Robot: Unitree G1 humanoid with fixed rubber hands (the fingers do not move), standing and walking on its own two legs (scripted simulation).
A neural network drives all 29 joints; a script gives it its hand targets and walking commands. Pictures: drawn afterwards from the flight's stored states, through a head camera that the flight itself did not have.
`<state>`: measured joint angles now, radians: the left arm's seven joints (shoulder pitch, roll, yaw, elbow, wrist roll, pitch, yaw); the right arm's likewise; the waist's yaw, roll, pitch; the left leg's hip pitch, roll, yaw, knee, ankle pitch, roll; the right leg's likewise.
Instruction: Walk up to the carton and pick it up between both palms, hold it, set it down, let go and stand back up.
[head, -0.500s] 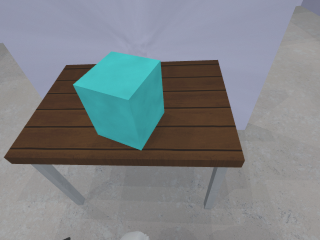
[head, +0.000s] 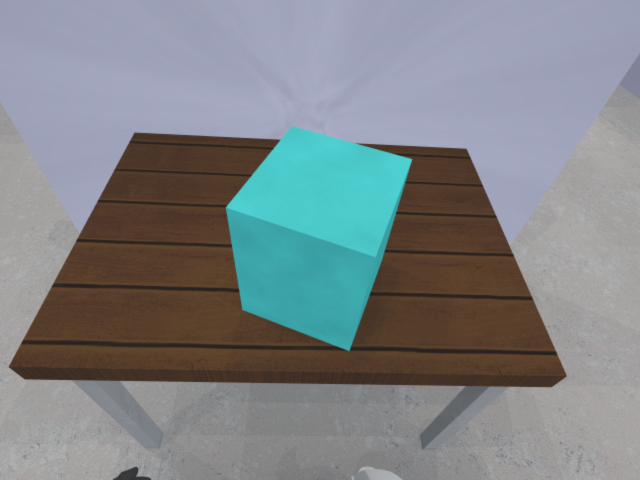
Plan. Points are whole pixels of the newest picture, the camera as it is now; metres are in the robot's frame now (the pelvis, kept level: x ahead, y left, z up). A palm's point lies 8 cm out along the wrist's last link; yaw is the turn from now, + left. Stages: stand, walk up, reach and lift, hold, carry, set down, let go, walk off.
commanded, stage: walk up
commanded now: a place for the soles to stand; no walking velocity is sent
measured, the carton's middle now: (321, 240) +0.49 +0.00 +0.00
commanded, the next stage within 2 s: reach and lift in 1.58 s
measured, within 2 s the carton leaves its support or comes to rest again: neither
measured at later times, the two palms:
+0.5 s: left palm (107, 452) +0.19 +0.26 -0.08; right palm out of the picture +0.11 -0.26 -0.08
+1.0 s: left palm (117, 450) +0.19 +0.25 -0.08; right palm out of the picture +0.09 -0.27 -0.09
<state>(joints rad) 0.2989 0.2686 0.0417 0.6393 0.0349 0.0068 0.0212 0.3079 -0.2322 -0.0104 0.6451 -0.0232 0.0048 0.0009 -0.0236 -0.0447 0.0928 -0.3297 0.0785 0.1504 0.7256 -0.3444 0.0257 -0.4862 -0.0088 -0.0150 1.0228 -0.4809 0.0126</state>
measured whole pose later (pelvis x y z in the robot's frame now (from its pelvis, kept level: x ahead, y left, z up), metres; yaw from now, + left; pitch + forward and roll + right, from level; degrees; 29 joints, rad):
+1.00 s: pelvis +0.03 +0.01 +0.01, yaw -6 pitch -1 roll +1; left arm 0.22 0.29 0.01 0.65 0.01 0.00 -0.01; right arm 0.31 -0.29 -0.02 0.64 0.00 0.02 0.01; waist -0.02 -0.01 0.05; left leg -0.24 0.08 0.26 0.61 -0.35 0.02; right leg -0.36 0.04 0.05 0.65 -0.28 -0.03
